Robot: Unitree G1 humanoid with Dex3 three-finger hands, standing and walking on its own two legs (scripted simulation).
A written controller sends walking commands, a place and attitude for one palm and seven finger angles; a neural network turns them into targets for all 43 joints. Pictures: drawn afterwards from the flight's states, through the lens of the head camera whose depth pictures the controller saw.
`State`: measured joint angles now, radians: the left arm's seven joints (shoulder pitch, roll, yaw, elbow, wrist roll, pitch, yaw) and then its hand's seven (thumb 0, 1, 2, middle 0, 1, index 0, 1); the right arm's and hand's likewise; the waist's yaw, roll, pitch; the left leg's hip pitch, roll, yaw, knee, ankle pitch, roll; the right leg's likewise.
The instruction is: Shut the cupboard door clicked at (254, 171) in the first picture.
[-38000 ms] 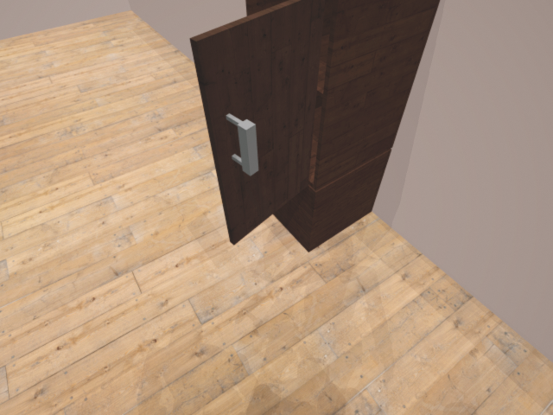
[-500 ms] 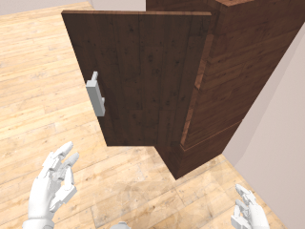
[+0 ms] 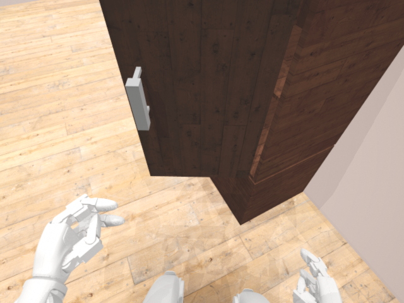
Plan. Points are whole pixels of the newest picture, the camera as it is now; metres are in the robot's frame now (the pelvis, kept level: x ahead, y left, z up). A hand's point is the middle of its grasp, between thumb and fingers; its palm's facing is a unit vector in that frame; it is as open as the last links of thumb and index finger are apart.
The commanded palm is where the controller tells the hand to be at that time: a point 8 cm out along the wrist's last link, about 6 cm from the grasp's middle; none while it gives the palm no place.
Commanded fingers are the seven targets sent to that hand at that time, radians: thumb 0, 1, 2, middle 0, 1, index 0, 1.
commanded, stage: raise the hand and make a fist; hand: left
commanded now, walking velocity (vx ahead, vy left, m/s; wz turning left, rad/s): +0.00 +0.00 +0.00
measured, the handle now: (141, 99) +0.51 +0.18 +0.11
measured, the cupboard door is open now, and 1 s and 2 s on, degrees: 61 61 61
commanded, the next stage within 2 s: bring the fist close to the handle in 1.16 s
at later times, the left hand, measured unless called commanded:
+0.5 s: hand (84, 230) +0.22 +0.20 +0.10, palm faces +0.04 -1.00 -0.03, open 3.1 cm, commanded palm +0.19 +0.26 +0.10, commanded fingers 0.00 0.90 0.90 -1.30 -1.50 -1.30 -1.50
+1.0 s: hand (98, 211) +0.24 +0.18 +0.12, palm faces +0.02 -1.00 -0.03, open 3.1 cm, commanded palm +0.22 +0.24 +0.12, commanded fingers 0.00 0.90 0.90 -1.30 -1.50 -1.30 -1.50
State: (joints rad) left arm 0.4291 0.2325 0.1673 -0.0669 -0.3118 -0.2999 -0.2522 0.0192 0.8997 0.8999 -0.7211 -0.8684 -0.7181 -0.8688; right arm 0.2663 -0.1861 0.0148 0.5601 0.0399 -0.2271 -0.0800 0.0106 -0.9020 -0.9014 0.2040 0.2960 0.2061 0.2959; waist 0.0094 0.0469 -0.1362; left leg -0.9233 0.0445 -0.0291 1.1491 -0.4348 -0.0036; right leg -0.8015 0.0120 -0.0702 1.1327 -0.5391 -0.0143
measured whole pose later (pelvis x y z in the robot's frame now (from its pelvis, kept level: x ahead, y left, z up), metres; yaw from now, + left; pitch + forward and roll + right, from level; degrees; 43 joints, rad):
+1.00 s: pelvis +0.02 +0.00 +0.03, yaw +1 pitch +7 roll -1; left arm 0.36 0.24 0.15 -0.07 -0.30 -0.25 -0.23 0.02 0.90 0.90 -1.30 -1.50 -1.29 -1.50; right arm 0.28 -0.26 0.02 0.54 0.05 -0.22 -0.06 0.01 -0.90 -0.90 0.20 0.30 0.20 0.30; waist 0.01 0.05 -0.10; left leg -0.69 0.03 -0.02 0.95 -0.39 -0.01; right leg -0.57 0.00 -0.06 0.94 -0.49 -0.01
